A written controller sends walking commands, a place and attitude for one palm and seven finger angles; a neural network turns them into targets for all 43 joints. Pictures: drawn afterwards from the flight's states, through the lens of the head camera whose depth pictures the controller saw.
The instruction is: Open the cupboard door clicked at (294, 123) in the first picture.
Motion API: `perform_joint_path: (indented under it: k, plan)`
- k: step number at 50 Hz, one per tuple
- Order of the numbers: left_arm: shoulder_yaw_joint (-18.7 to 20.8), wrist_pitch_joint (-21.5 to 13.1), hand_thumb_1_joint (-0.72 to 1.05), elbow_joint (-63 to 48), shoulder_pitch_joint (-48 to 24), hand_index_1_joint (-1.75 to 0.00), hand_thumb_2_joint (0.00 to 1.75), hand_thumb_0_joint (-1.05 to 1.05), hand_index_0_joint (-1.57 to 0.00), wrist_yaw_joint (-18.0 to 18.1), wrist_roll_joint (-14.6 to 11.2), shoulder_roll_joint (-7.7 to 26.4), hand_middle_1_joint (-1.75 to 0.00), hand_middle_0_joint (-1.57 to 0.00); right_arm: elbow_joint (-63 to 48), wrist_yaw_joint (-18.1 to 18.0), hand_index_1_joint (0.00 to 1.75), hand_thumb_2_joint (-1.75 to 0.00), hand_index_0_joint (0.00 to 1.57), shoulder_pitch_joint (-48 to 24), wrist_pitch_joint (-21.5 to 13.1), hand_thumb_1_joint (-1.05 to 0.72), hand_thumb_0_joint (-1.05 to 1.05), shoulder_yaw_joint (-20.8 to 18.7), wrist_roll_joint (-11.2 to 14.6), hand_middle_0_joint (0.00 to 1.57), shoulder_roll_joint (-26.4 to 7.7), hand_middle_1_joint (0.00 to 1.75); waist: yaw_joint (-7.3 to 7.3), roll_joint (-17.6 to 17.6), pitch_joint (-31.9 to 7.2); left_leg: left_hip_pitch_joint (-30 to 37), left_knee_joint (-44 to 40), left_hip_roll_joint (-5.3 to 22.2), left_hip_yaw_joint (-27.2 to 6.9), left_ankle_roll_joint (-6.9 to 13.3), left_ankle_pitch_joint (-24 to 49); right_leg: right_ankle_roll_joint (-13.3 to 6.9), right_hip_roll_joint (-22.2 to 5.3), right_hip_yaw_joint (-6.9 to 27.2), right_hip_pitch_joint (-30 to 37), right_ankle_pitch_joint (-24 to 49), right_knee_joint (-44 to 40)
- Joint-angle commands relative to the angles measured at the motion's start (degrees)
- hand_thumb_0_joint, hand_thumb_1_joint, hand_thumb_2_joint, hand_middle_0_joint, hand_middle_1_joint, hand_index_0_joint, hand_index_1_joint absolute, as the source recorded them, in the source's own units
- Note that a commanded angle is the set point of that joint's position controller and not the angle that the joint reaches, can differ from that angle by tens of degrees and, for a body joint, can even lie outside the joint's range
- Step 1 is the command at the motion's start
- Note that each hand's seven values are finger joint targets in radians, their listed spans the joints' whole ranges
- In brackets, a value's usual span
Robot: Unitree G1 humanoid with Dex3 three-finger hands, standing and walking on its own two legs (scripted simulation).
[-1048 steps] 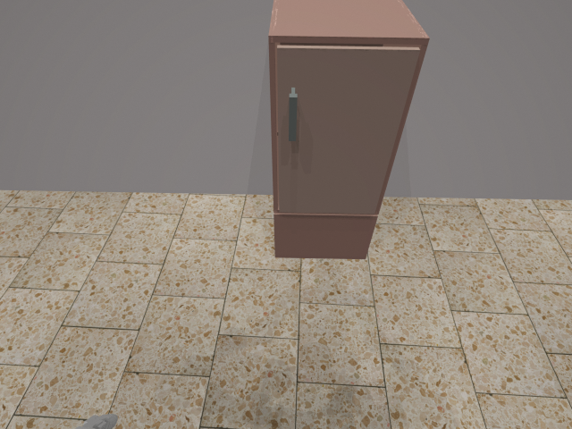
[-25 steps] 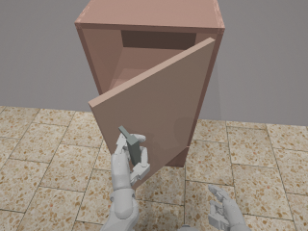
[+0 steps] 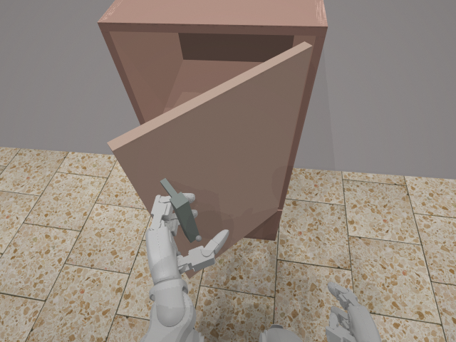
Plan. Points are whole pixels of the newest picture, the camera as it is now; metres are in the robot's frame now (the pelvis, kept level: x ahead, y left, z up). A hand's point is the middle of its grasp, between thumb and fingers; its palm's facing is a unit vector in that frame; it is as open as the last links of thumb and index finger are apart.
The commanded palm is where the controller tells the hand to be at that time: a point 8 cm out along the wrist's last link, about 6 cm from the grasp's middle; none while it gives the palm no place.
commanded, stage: open thumb and fingers to let go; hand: left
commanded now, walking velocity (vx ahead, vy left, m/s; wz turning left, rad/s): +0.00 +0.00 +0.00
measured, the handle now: (180, 211) +0.33 +0.09 +0.04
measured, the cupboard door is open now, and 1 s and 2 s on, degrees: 45 50 48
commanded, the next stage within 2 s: slide the hand sideways off the handle in 0.44 s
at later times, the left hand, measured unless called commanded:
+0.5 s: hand (194, 242) +0.28 +0.06 +0.04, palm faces +0.17 -0.98 -0.03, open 15.6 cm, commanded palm +0.23 +0.09 +0.04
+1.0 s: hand (192, 275) +0.22 +0.06 +0.05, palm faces -0.19 -0.98 +0.01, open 16.3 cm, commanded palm +0.20 +0.12 +0.04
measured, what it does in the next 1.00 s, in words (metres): shifts its weight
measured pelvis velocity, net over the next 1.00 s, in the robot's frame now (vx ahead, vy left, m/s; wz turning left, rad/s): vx -0.02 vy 0.06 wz -0.05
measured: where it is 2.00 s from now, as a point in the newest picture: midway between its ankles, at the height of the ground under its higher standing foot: outside the picture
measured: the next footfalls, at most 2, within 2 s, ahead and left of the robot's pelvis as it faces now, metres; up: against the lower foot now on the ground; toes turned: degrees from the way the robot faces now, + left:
none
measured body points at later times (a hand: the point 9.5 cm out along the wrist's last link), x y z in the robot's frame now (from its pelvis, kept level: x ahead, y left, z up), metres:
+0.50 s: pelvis -0.01 +0.03 +0.00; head +0.04 +0.02 +0.44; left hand +0.26 +0.12 +0.05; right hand +0.17 -0.18 -0.09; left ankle +0.00 +0.17 -0.66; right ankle +0.00 -0.06 -0.66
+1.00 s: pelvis -0.02 +0.06 -0.02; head +0.04 +0.04 +0.43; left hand +0.23 +0.12 +0.05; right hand +0.15 -0.16 -0.10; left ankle +0.00 +0.17 -0.66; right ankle +0.00 -0.06 -0.66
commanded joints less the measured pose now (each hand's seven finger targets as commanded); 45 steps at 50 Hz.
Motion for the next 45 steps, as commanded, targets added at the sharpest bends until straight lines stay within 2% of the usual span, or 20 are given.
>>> perform_joint_path:
  k: [1,3,9,15,17,21,24,26,27,28,29,30,31,32,34,36,38,40,42,45]
  plan:
    - [-2.0,-3.9,-0.50,-12.8,-5.3,-1.20,0.30,0.00,-0.30,0.2,0.6,-6.4,-1.20,-0.30,-9.2,-0.5,0.30,-0.90,0.20,-3.3,-3.2,-0.90,0.00,-1.5,0.4,0.20,-3.7,0.30,-0.71,-9.4,-15.5,0.9,-2.0,-3.3,1.8,3.0,10.3,6.3,-3.6,12.0,18.0,25.1,-14.2]
    - [-2.6,-3.7,-0.50,-12.0,-5.8,-1.20,0.30,0.00,-0.30,0.3,0.7,-7.0,-1.20,-0.30,-9.2,-0.5,0.30,-0.90,0.20,-3.4,-3.1,-0.90,0.00,-1.4,0.5,0.20,-3.8,0.30,-1.03,-8.9,-14.3,1.6,-2.2,-3.2,1.9,3.1,10.5,5.9,-3.2,11.0,16.4,24.1,-14.1]
    - [-3.6,-4.0,-0.50,-13.1,-8.1,-0.90,0.30,0.00,-0.25,0.9,1.3,-7.5,-0.90,-0.25,-9.3,-0.4,0.30,-0.90,0.20,-3.4,-3.5,-0.90,0.00,-1.5,0.5,0.20,-4.0,0.30,-1.05,-7.6,-14.4,3.3,-2.5,-3.1,2.0,3.4,10.6,5.3,-2.2,9.1,13.9,20.4,-13.2]
    - [-6.9,-3.1,-0.50,-12.9,-7.8,-0.60,0.30,0.00,-0.20,1.5,2.1,-10.8,-0.60,-0.20,-10.0,0.1,0.30,-0.90,0.20,-3.2,-4.0,-0.90,0.00,-1.4,0.6,0.20,-4.1,0.30,-1.17,-5.8,-14.8,6.2,-3.3,-2.9,2.1,3.7,13.0,4.2,-0.6,5.3,11.9,20.6,-11.3]
    - [-7.2,-2.5,-0.50,-11.9,-8.4,-0.50,0.30,0.00,-0.18,1.8,2.1,-11.2,-0.50,-0.18,-10.1,0.2,0.30,-0.90,0.20,-3.6,-4.0,-0.90,0.00,-1.3,0.7,0.20,-4.2,0.30,-1.21,-6.5,-13.9,6.1,-3.5,-2.7,1.7,3.7,12.9,3.8,-0.2,4.6,11.1,19.0,-11.2]
    - [-7.5,-1.6,-0.50,-11.6,-10.8,-0.30,0.30,0.00,-0.15,2.7,2.3,-12.2,-0.30,-0.15,-10.0,0.5,0.30,-0.90,0.20,-4.4,-3.9,-0.90,0.00,-1.1,0.7,0.20,-4.2,0.30,-0.91,-4.0,-13.6,7.1,-4.1,-2.7,1.6,3.6,12.4,3.3,0.4,3.6,9.4,16.2,-10.6]
    - [-7.5,-0.6,-0.50,-11.8,-9.7,-0.30,0.30,0.00,-0.15,3.0,2.0,-12.9,-0.30,-0.15,-10.3,0.9,0.30,-0.90,0.20,-4.8,-3.7,-0.90,0.00,-1.1,0.8,0.20,-4.0,0.30,-0.26,-3.6,-14.9,8.1,-4.5,-2.4,1.5,3.4,14.2,2.9,0.8,2.7,9.9,17.7,-9.8]
    - [-7.6,0.2,-0.50,-11.4,-10.9,-0.30,0.30,0.00,-0.15,3.3,1.8,-13.3,-0.30,-0.15,-10.2,1.1,0.30,-0.90,0.20,-5.2,-3.6,-0.90,0.00,-1.0,0.8,0.20,-3.9,0.30,-0.46,-3.9,-14.3,7.8,-4.6,-2.5,1.7,3.4,13.1,3.0,0.8,2.7,9.7,16.5,-10.2]
    - [-7.0,0.6,-0.50,-10.8,-10.1,-0.30,0.30,0.00,-0.15,3.4,1.7,-12.9,-0.30,-0.15,-10.3,1.1,0.30,-0.90,0.20,-5.4,-3.5,-0.90,0.00,-0.9,0.8,0.20,-4.0,0.30,0.20,-3.8,-14.0,7.5,-5.0,-2.5,1.4,3.3,13.3,2.7,1.0,2.5,10.0,16.2,-10.1]
    - [-19.0,-2.0,-0.50,-12.9,-11.3,-0.30,0.30,0.00,-0.15,-8.9,8.0,-4.2,-0.30,-0.15,-9.5,1.6,0.30,-0.90,0.20,-0.4,-3.0,-0.90,0.00,-1.3,1.4,0.20,-6.9,0.30,-6.30,-6.2,-9.0,8.0,-3.4,-2.3,1.8,4.8,13.3,3.2,-0.1,5.0,6.5,19.9,-9.8]
    - [-14.3,-5.0,-0.50,-15.6,-13.3,-0.30,0.30,0.00,-0.15,-15.5,5.4,-0.6,-0.30,-0.15,-10.7,1.4,0.30,-0.90,0.20,-0.5,-2.7,-0.90,0.00,-1.8,1.5,0.20,-6.2,0.30,-4.25,-4.8,-12.1,6.9,-2.6,-2.6,1.8,5.0,13.4,3.0,-0.5,5.5,8.5,21.5,-9.1]
    - [-13.6,-6.7,-0.50,-16.8,-13.2,-0.30,0.30,0.00,-0.15,-19.7,4.3,1.1,-0.30,-0.15,-11.3,1.1,0.30,-0.90,0.20,-0.9,-2.5,-0.90,0.00,-1.9,1.6,0.20,-6.4,0.30,-3.33,-3.5,-14.8,7.2,-2.4,-2.7,1.9,5.1,13.9,2.8,-0.7,6.1,10.4,22.8,-8.2]
    - [-13.6,-7.6,-0.50,-17.5,-11.7,-0.30,0.30,0.00,-0.15,-23.0,2.7,1.4,-0.30,-0.15,-12.3,1.0,0.30,-0.90,0.20,-1.0,-2.6,-0.90,0.00,-1.7,1.9,0.20,-6.1,0.30,-3.08,-2.9,-15.0,6.8,-2.2,-2.8,1.8,5.1,13.6,2.9,-0.8,6.3,10.7,23.0,-7.9]
    - [-12.7,-8.4,-0.50,-19.3,-12.1,-0.30,0.30,0.00,-0.15,-25.8,1.1,2.3,-0.30,-0.15,-13.2,0.9,0.30,-0.90,0.20,-1.1,-2.8,-0.90,0.00,-1.7,2.3,0.20,-6.2,0.30,-3.20,-2.2,-15.7,7.1,-1.8,-2.8,1.7,5.1,13.6,2.8,-0.8,6.3,10.3,22.2,-7.2]
    - [-12.0,-8.5,-0.50,-19.8,-10.2,-0.30,0.30,0.00,-0.15,-28.0,-2.5,-0.1,-0.30,-0.15,-14.9,0.6,0.30,-0.90,0.20,-1.6,-2.9,-0.90,0.00,-1.4,3.0,0.20,-5.7,0.30,-2.71,-2.0,-13.8,7.0,-2.5,-2.7,1.5,4.9,10.7,2.7,-0.3,5.6,8.2,16.9,-7.6]
    - [-10.2,-7.3,-0.50,-19.7,-8.7,-0.30,0.30,0.00,-0.15,-26.9,-5.6,-1.6,-0.30,-0.15,-16.2,0.3,0.30,-0.90,0.20,-2.0,-3.1,-0.90,0.00,-1.1,3.6,0.20,-5.7,0.30,-2.19,-4.0,-11.7,5.7,-3.5,-2.8,1.1,4.7,7.1,2.9,0.1,4.8,7.1,10.9,-8.6]
    - [-7.2,-5.6,-0.50,-18.3,-5.0,-0.30,0.30,0.00,-0.15,-24.3,-6.3,-0.8,-0.30,-0.15,-17.1,0.1,0.30,-0.90,0.20,-2.4,-2.6,-0.90,0.00,-1.0,3.8,0.20,-6.0,0.30,-1.06,-6.4,-10.3,5.1,-4.5,-2.7,0.9,4.4,6.0,2.9,0.3,4.1,6.8,8.2,-8.7]
    - [-5.3,-4.7,-0.50,-19.0,-4.8,-0.30,0.30,0.00,-0.15,-21.2,-4.9,0.5,-0.30,-0.15,-17.5,0.1,0.30,-0.90,0.20,-2.2,-2.1,-0.90,0.00,-1.2,3.4,0.20,-6.2,0.30,-0.63,-7.2,-10.9,4.4,-4.3,-2.7,0.9,4.3,6.2,3.0,0.3,4.1,6.5,8.1,-7.9]
    - [-5.0,-4.5,-0.50,-19.0,-2.4,-0.30,0.30,0.00,-0.15,-18.8,-1.9,1.6,-0.30,-0.15,-17.9,0.4,0.30,-0.90,0.20,-1.9,-1.5,-0.90,0.00,-1.3,3.1,0.20,-6.2,0.30,0.11,-7.1,-12.0,3.8,-3.9,-2.7,0.9,4.2,7.5,2.8,0.3,4.0,6.5,9.3,-6.4]
    - [-6.4,-4.8,-0.50,-20.2,0.0,-0.30,0.30,0.00,-0.15,-17.7,0.9,1.4,-0.30,-0.15,-18.5,1.0,0.30,-0.90,0.20,-1.4,-0.9,-0.90,0.00,-1.4,2.9,0.20,-5.8,0.30,0.35,-6.2,-12.7,3.4,-3.2,-2.7,1.6,4.1,8.0,2.7,0.1,4.6,6.4,10.4,-5.8]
